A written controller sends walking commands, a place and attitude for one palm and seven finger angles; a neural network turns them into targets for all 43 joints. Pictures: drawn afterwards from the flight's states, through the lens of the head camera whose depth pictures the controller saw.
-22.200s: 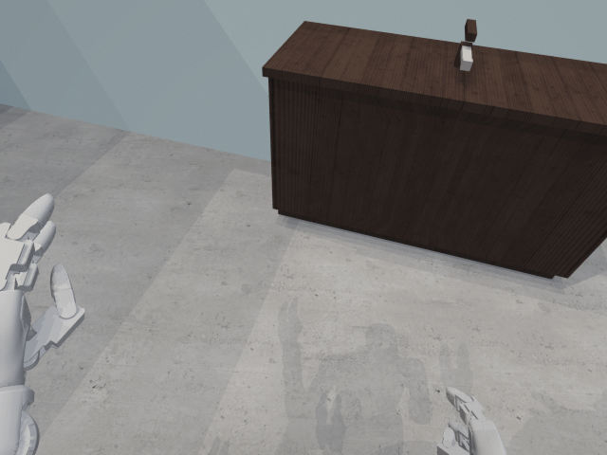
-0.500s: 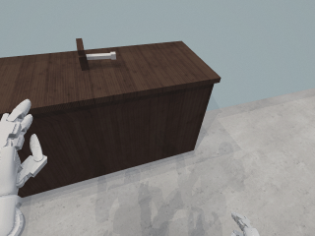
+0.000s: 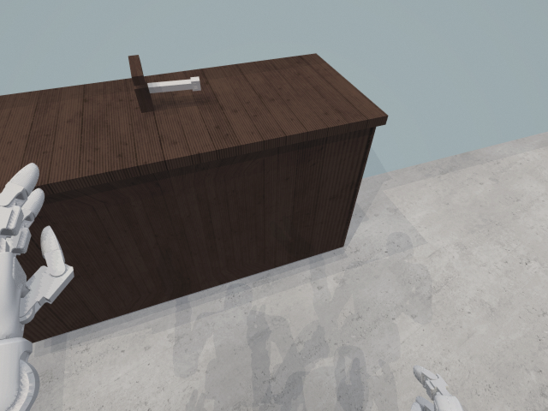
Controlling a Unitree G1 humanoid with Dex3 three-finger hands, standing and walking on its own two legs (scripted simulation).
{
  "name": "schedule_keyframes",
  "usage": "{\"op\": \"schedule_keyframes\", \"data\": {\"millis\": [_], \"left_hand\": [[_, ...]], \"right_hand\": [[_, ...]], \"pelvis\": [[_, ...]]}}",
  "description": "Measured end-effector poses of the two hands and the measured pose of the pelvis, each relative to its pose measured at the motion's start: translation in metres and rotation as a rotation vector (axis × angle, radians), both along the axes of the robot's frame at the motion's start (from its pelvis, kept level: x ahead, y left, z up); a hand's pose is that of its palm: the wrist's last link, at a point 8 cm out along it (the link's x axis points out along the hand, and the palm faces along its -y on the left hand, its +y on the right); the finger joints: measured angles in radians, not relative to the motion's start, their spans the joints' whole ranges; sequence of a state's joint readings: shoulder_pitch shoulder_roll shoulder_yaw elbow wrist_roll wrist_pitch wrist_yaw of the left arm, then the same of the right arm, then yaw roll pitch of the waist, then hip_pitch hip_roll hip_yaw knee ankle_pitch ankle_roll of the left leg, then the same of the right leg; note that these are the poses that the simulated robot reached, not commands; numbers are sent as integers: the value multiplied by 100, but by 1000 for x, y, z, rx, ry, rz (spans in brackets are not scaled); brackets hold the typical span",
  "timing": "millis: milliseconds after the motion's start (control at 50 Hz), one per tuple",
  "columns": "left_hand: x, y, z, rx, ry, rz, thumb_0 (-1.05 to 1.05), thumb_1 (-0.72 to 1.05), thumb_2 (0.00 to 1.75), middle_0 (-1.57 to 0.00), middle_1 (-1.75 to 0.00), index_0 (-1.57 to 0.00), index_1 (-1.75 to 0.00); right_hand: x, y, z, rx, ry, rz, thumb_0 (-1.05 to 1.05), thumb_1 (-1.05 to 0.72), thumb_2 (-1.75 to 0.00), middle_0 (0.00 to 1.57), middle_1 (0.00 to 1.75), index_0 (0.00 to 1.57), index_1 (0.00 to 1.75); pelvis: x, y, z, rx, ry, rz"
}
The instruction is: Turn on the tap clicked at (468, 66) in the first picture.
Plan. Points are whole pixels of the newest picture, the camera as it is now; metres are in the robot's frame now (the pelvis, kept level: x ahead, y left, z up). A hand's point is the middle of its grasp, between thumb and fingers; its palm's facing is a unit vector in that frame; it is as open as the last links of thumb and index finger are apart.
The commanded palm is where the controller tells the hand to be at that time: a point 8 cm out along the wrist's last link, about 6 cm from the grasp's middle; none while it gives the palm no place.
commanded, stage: stand and check the lever's angle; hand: left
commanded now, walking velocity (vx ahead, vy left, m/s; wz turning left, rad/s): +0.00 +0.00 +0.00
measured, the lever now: (195, 83) +0.92 +0.28 +0.05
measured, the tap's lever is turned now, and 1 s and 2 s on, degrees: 83 83 83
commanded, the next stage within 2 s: stand and wait in 0.18 s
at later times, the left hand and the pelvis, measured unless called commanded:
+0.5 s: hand (59, 260) +0.23 +0.26 +0.17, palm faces +0.39 -0.86 -0.34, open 7.4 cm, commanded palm +0.18 +0.29 +0.19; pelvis +0.01 +0.02 +0.01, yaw -1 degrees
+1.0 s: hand (41, 274) +0.22 +0.27 +0.17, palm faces +0.40 -0.85 -0.35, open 7.4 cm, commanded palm +0.16 +0.31 +0.19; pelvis +0.00 +0.03 +0.01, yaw -1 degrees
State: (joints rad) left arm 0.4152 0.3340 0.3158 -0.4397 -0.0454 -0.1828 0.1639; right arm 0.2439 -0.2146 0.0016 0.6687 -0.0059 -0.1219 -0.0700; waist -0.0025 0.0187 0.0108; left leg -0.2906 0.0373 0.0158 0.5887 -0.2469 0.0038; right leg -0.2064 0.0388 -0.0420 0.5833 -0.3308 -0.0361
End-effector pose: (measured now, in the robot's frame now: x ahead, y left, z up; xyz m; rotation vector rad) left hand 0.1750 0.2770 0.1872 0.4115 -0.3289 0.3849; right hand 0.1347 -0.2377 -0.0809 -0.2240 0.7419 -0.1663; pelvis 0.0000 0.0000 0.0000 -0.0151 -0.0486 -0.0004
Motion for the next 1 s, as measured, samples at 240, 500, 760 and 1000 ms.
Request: {"op": "schedule_keyframes", "data": {"millis": [240, 500, 760, 1000], "left_hand": [[15, 12, -2, -16, 60, 0, 1, 89, 90, -21, -30, -21, -30], [17, 20, -4, -23, 94, -3, 1, 89, 90, -21, -30, -21, -30], [9, 26, -7, -25, 114, -1, 1, 89, 90, -21, -30, -21, -30], [0, 32, -6, -23, 107, 9, 1, 89, 90, -21, -30, -21, -30]], "right_hand": [[56, 33, 28, 24, -108, 77, 1, -90, -90, 21, 30, 20, 30], [48, 33, 28, 5, -68, 51, 1, -90, -90, 21, 30, 20, 30], [23, 29, 23, -9, -27, 13, 2, -90, -90, 21, 30, 20, 30], [22, 39, 25, -2, -44, 26, 2, -90, -90, 21, 30, 20, 30]], "pelvis": [[11, 10, 9, 0, 31, -14], [12, 18, 13, -4, 40, -17], [4, 24, 14, -8, 38, -17], [-2, 29, 15, -10, 35, -14]]}}
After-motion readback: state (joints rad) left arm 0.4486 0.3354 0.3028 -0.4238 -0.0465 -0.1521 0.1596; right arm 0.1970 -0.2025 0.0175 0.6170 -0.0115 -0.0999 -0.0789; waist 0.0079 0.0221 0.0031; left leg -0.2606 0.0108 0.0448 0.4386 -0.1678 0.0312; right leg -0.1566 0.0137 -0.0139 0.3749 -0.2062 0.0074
